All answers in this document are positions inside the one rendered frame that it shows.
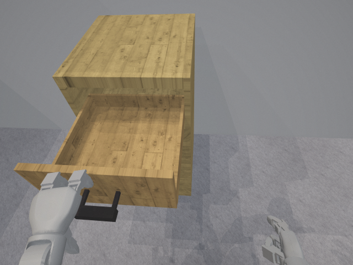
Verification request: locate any right robot hand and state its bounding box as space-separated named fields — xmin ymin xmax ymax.
xmin=262 ymin=215 xmax=305 ymax=265

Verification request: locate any handle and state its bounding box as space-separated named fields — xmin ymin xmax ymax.
xmin=74 ymin=189 xmax=121 ymax=222

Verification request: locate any drawer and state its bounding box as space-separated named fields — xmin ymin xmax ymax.
xmin=14 ymin=93 xmax=185 ymax=208

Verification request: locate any cabinet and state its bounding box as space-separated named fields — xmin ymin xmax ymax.
xmin=52 ymin=13 xmax=195 ymax=196

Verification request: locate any left robot hand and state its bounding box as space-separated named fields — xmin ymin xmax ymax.
xmin=29 ymin=169 xmax=94 ymax=254

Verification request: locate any robot left forearm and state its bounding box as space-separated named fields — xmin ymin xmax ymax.
xmin=18 ymin=232 xmax=67 ymax=265

